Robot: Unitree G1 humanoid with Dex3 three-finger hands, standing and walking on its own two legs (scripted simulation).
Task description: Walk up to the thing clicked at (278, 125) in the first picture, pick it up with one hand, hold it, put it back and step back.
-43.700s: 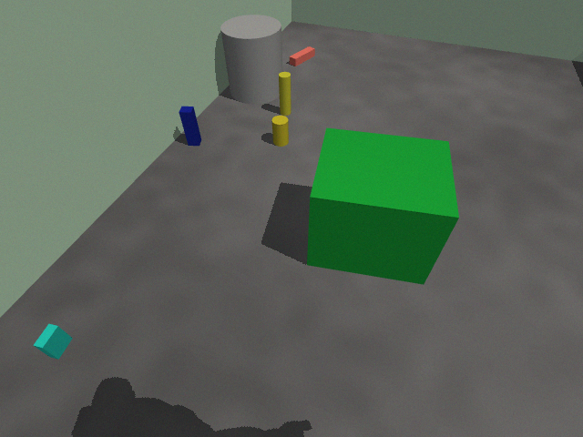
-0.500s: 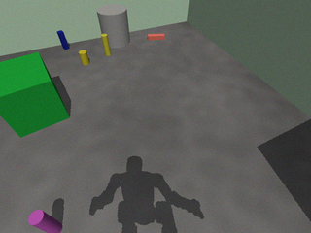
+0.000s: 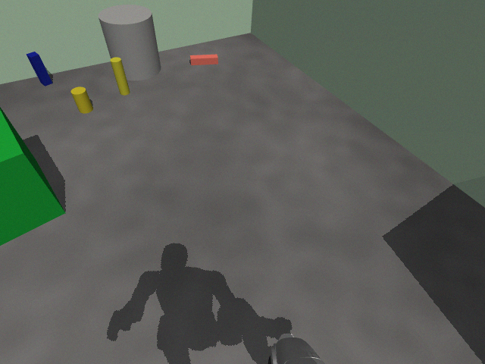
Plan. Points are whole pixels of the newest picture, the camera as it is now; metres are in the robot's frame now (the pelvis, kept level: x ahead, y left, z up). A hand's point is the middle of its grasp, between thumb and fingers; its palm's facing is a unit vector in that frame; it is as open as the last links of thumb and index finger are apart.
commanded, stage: walk up
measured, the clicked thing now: (82, 100) +1.77 +1.00 -0.70
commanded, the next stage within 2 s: none
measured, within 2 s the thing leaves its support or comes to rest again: neither
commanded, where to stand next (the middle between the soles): +0.69 -0.05 m, yaw +2 degrees
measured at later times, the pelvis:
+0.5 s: pelvis +0.25 -0.03 -0.01, yaw +0 degrees
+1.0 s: pelvis +0.45 -0.04 -0.01, yaw +5 degrees
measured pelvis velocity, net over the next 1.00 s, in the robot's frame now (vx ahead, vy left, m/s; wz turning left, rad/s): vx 0.45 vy -0.04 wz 0.08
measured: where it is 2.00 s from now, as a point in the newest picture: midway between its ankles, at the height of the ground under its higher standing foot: (257, 257)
